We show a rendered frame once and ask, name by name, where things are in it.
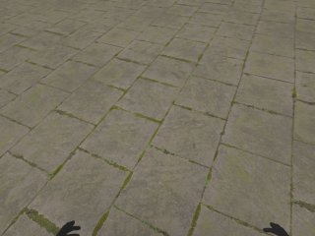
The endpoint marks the robot right hand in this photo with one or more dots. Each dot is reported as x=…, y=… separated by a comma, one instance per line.
x=276, y=229

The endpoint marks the robot left hand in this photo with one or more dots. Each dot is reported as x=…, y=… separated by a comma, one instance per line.
x=68, y=227

